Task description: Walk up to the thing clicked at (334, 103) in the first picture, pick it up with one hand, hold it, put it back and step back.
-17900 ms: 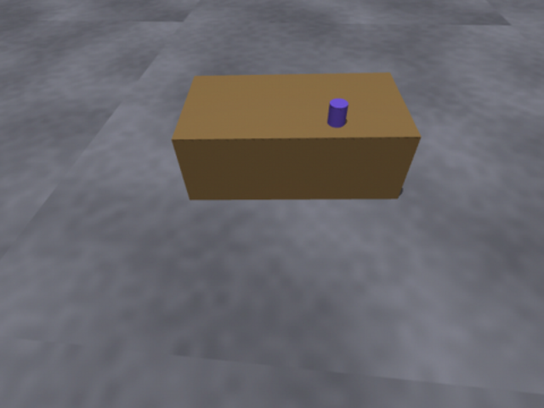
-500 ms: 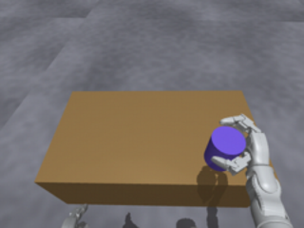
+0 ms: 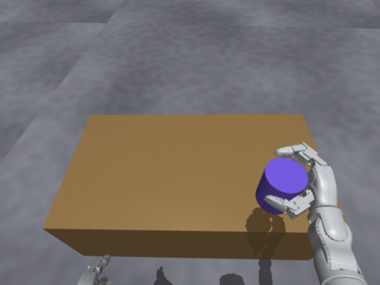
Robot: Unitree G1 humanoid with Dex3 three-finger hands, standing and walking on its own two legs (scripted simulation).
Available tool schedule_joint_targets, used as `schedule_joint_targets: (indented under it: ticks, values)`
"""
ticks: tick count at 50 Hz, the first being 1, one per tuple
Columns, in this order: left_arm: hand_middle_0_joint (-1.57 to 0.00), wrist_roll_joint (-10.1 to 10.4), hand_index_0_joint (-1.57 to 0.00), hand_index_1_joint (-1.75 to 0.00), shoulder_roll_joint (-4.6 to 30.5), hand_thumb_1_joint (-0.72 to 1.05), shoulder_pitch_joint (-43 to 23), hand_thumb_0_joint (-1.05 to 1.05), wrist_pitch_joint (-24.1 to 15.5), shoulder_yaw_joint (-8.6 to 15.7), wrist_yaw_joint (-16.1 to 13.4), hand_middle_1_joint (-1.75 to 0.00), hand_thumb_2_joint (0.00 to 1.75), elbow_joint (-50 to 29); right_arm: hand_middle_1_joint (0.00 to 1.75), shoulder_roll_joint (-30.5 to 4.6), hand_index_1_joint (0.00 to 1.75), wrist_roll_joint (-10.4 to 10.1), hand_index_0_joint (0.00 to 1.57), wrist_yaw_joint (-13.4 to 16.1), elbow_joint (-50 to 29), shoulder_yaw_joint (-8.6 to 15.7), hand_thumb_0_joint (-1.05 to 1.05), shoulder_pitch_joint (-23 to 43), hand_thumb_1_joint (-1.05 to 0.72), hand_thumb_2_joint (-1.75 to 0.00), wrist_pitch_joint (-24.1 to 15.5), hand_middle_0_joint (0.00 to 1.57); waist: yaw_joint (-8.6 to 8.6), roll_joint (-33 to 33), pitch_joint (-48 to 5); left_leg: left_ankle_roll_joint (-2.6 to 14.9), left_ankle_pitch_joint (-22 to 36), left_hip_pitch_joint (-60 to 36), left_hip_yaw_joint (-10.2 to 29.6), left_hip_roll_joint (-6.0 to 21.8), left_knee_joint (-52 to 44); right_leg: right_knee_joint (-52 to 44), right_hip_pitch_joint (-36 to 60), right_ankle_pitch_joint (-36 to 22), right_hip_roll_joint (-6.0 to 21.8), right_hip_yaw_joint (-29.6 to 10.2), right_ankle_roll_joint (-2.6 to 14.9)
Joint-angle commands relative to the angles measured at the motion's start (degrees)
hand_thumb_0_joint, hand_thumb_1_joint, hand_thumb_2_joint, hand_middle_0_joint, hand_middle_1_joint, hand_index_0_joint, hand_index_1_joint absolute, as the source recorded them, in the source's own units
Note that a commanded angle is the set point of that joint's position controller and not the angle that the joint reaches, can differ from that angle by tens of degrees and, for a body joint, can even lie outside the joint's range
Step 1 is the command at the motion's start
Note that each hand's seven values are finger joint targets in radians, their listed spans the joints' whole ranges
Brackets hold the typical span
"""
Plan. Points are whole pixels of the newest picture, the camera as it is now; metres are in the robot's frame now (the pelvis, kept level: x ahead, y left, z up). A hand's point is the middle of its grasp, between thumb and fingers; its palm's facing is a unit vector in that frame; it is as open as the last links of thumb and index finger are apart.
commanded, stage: hold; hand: right
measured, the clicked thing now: (279, 186) +0.32 -0.16 +0.03
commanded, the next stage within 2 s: crouch in 0.60 s
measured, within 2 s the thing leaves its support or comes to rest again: neither
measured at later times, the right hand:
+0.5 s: hand (287, 182) +0.32 -0.17 +0.06, palm faces +0.05 +1.00 +0.00, open 11.2 cm
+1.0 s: hand (280, 184) +0.33 -0.17 +0.02, palm faces +0.06 +1.00 +0.02, open 11.2 cm
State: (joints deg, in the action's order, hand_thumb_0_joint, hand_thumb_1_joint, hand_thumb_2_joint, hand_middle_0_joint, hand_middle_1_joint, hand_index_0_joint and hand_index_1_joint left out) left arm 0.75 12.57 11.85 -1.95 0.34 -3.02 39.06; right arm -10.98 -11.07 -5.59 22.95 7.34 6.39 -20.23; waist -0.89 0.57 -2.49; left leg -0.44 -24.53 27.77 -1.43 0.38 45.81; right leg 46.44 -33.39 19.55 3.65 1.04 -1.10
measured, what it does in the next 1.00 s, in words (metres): stands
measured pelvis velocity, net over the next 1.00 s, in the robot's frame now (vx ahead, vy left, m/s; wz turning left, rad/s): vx -0.01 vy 0.00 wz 0.01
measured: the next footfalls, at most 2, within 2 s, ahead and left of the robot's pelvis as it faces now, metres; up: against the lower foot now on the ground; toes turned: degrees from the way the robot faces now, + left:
none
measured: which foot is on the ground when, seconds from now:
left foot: down 0.00-1.00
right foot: down 0.00-1.00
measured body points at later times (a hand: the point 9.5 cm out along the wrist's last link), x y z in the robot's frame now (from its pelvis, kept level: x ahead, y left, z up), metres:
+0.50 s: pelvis -0.01 +0.00 +0.00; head +0.03 -0.01 +0.45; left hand +0.13 +0.24 -0.11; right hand +0.31 -0.22 +0.06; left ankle -0.01 +0.13 -0.70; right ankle +0.04 -0.13 -0.70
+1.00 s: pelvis -0.01 +0.00 -0.01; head +0.05 -0.01 +0.43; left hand +0.13 +0.25 -0.12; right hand +0.33 -0.22 +0.02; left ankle -0.01 +0.13 -0.70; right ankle +0.04 -0.13 -0.70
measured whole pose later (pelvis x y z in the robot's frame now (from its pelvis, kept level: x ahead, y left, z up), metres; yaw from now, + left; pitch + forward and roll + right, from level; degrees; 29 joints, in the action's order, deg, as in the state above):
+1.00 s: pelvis -0.01 +0.00 -0.01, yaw +0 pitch +10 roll +1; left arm -0.4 12.9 10.8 -3.0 0.6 -2.6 39.1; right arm -10.8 -10.6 -6.2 31.7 9.1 11.8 -24.6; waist -1.5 -0.1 -2.9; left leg -0.5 -25.9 35.5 -1.1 0.4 51.5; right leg 51.5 -40.8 20.5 3.7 1.0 -0.9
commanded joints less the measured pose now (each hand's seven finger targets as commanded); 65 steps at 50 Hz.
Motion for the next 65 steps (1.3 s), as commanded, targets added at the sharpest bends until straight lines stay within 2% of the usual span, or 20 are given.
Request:
schedule_joint_targets:
  ticks: [1,2,5,6,12,13,14,16,19,22,35,38,43,50,57,59,60,62,63,65]
  values:
    - [-0.19,-0.2,-0.20,-0.29,8.0,0.91,-2.2,0.00,-2.4,2.8,-0.6,-0.30,0.89,-6.9,1.42,-5.7,1.42,-0.6,1.30,-0.5,-10.0,2.0,0.00,13.0,-0.04,-1.29,-3.7,1.25,-0.33,-2.0,-14.0,0.19,15.8,-1.3,0.0,-1.0,-7.8,-5.4,11.5,-9.6,-2.0,0.0,2.15]
    - [-0.19,-0.2,-0.20,-0.29,8.0,0.91,-2.7,0.00,-2.4,2.6,-0.5,-0.30,0.89,-7.2,1.41,-7.1,1.41,-0.7,1.30,-0.3,-15.0,2.7,0.00,15.1,-0.04,-1.29,-4.3,1.25,0.24,-0.3,-14.6,0.39,15.7,-1.6,0.3,-0.9,-7.6,-5.7,11.9,-9.8,-2.0,-0.1,1.94]
    - [-0.19,-0.2,-0.20,-0.28,7.4,0.91,-2.2,0.00,-2.4,2.3,-0.6,-0.30,0.89,-6.9,1.42,-5.2,1.42,-0.6,1.31,-0.2,-13.8,1.3,0.00,13.9,-0.05,-1.29,-4.3,1.26,-0.18,-0.7,-16.1,0.38,17.4,-1.3,0.1,-1.0,-7.0,-5.3,13.4,-11.6,-2.0,0.0,1.84]
    - [-0.19,-0.3,-0.20,-0.28,8.2,0.92,-1.6,0.00,-2.3,3.0,-0.6,-0.30,0.89,-6.4,1.43,-6.6,1.43,-0.5,1.31,0.2,-11.9,3.0,0.00,12.7,-0.04,-1.30,-4.1,1.26,0.32,-1.0,-15.9,0.17,18.4,-1.8,0.1,-1.0,-6.9,-4.7,12.7,-12.3,-2.0,0.0,1.98]
    - [-0.19,-0.2,-0.20,-0.29,7.2,0.91,-2.3,0.00,-1.9,2.2,-0.5,-0.30,0.90,-7.4,1.42,-7.5,1.42,-0.3,1.30,1.0,-15.8,3.1,0.00,17.7,-0.03,-1.29,-4.6,1.26,-0.33,0.9,-15.6,0.56,15.8,-1.4,0.1,-1.1,-7.5,-5.8,13.2,-10.2,-1.9,-0.1,1.79]
    - [-0.19,-0.2,-0.20,-0.29,7.4,0.91,-2.5,0.00,-1.9,2.1,-0.6,-0.30,0.90,-7.0,1.42,-6.8,1.42,-0.2,1.30,1.1,-12.5,3.2,0.00,14.0,-0.05,-1.29,-4.2,1.26,0.06,0.0,-13.8,0.65,14.8,-0.9,-0.2,-1.2,-7.4,-6.2,12.6,-9.5,-1.9,-0.2,1.69]
    - [-0.19,-0.3,-0.20,-0.29,7.8,0.91,-2.4,0.00,-1.9,2.6,-0.6,-0.30,0.89,-7.0,1.42,-5.7,1.42,-0.1,1.30,0.7,-11.7,1.8,0.00,13.9,-0.05,-1.29,-3.9,1.26,-0.34,-0.1,-13.9,0.65,14.1,-0.7,-0.2,-1.2,-7.4,-6.3,12.1,-8.7,-1.9,-0.2,1.74]
    - [-0.19,-0.2,-0.20,-0.29,7.8,0.91,-2.5,0.00,-1.9,2.5,-0.5,-0.30,0.89,-7.5,1.41,-7.3,1.41,-0.1,1.29,0.6,-14.0,2.7,0.00,14.5,-0.04,-1.28,-4.1,1.25,0.34,0.7,-15.3,0.73,14.6,-1.9,-0.1,-1.2,-7.8,-6.5,13.0,-9.4,-2.0,-0.2,1.70]
    - [-0.19,-0.2,-0.20,-0.29,7.9,0.91,-2.5,0.00,-2.0,2.6,-0.6,-0.30,0.89,-7.2,1.41,-5.5,1.41,-0.5,1.30,0.0,-13.4,0.9,0.00,16.7,-0.05,-1.28,-3.9,1.25,-0.89,0.3,-13.7,0.65,13.9,-0.2,0.0,-1.1,-7.9,-6.5,12.5,-8.2,-1.9,-0.1,1.76]
    - [-0.19,-0.3,-0.20,-0.29,8.4,0.91,-2.3,0.00,-2.2,2.9,-0.5,-0.30,0.89,-6.7,1.42,-6.6,1.42,-0.4,1.30,0.0,-12.0,2.4,0.00,14.8,-0.04,-1.29,-3.7,1.26,-0.14,0.7,-14.1,0.89,13.1,0.3,-0.6,-1.4,-7.3,-6.9,13.2,-8.4,-1.6,-0.5,1.44]
    - [-0.18,-0.3,-0.21,-0.27,7.7,0.92,-2.9,0.00,-2.4,2.1,-0.7,-0.29,0.88,-7.2,1.40,-7.0,1.40,-0.5,1.27,0.6,-15.6,2.2,0.00,16.2,0.00,-1.28,-4.7,1.22,-0.02,0.9,-14.9,0.66,14.1,-0.9,0.3,-1.1,-7.7,-6.3,13.0,-8.6,-2.0,-0.1,1.67]
    - [-0.19,-0.4,-0.20,-0.29,8.0,0.91,-2.1,0.00,-2.4,2.6,-0.7,-0.30,0.90,-6.5,1.35,-5.8,1.35,-0.3,1.25,0.5,-9.8,2.2,0.00,13.3,-0.09,-1.23,-4.0,1.22,-0.37,-1.5,-13.8,0.37,15.3,-0.1,0.4,-1.0,-7.4,-5.4,11.5,-9.4,-2.0,-0.1,2.03]
    - [-0.19,-0.9,-0.20,-0.28,7.6,0.91,-2.4,0.00,-2.8,2.6,-0.5,-0.29,0.89,-6.1,1.38,-5.3,1.38,-0.4,1.27,0.3,-6.4,2.8,0.00,16.4,-0.07,-1.25,-5.5,1.22,-1.09,-1.8,-11.1,0.35,9.8,3.6,1.3,-0.7,-6.6,-4.1,7.0,-4.4,-1.9,-0.2,2.03]
    - [-0.19,-1.6,-0.21,-0.28,8.1,0.92,0.2,0.00,-3.0,3.1,0.3,-0.30,0.89,-5.1,1.38,-6.4,1.38,0.0,1.26,-1.4,2.2,4.7,0.00,22.3,-0.04,-1.26,-10.9,1.21,-1.82,-2.4,-17.8,0.34,13.3,10.9,1.5,-0.7,2.7,4.9,1.0,-7.7,-1.8,-0.9,2.36]
    - [-0.19,-2.7,-0.21,-0.29,9.9,0.92,2.2,0.00,-3.0,4.0,1.4,-0.30,0.89,-5.3,1.40,-9.0,1.40,0.8,1.27,-2.7,5.3,6.2,0.00,34.9,-0.03,-1.29,-16.9,1.22,-2.76,2.0,-28.0,1.21,8.9,25.5,0.5,-2.0,13.4,14.4,-4.2,-7.1,-1.0,-2.4,1.81]
    - [-0.20,-3.0,-0.21,-0.30,10.1,0.91,2.5,0.00,-2.6,4.0,1.8,-0.31,0.90,-5.1,1.38,-10.1,1.38,1.1,1.26,-2.5,10.4,7.7,0.00,34.2,-0.03,-1.27,-17.2,1.21,-2.41,3.0,-28.8,1.39,7.0,28.1,0.5,-2.1,15.8,16.8,-8.4,-5.2,-1.3,-2.4,1.73]
    - [-0.20,-3.0,-0.21,-0.29,9.7,0.92,2.5,0.00,-2.5,3.6,2.0,-0.31,0.90,-5.5,1.38,-9.5,1.38,0.9,1.26,-2.4,6.5,6.9,0.00,37.4,-0.04,-1.26,-18.0,1.21,-2.50,2.6,-31.3,1.42,8.0,29.1,0.3,-2.2,16.9,17.9,-8.0,-6.6,-1.0,-2.8,1.85]
    - [-0.20,-3.2,-0.20,-0.30,10.8,0.91,3.5,0.00,-1.9,4.0,2.2,-0.31,0.91,-5.1,1.37,-12.1,1.37,1.7,1.25,-1.8,11.8,9.1,0.00,38.0,-0.02,-1.26,-17.7,1.20,-2.47,3.2,-32.8,1.45,7.6,30.7,0.4,-2.2,18.7,20.2,-10.5,-6.4,-1.2,-2.8,1.90]
    - [-0.20,-3.2,-0.20,-0.30,10.8,0.91,3.3,0.00,-1.7,4.1,2.4,-0.31,0.91,-5.3,1.36,-10.3,1.36,1.6,1.25,-2.2,12.7,8.0,0.00,36.2,-0.03,-1.25,-17.6,1.20,-2.80,2.7,-33.1,1.59,8.1,31.9,0.0,-2.3,19.9,21.0,-11.6,-7.0,-1.1,-3.2,1.95]
    - [-0.20,-3.3,-0.20,-0.30,10.5,0.91,3.8,0.00,-1.2,3.6,2.7,-0.31,0.90,-5.4,1.37,-14.3,1.37,2.1,1.25,-1.6,10.5,10.5,0.00,42.7,-0.04,-1.25,-17.8,1.20,-2.56,3.7,-36.5,1.48,8.8,32.1,0.7,-2.2,20.8,23.2,-12.9,-7.2,-1.0,-3.0,2.22]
